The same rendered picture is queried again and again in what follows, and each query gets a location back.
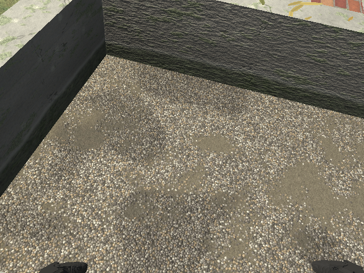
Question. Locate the left robot hand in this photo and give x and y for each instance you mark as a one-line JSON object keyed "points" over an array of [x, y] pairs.
{"points": [[67, 267]]}

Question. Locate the right robot hand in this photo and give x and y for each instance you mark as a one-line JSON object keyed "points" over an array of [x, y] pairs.
{"points": [[334, 266]]}

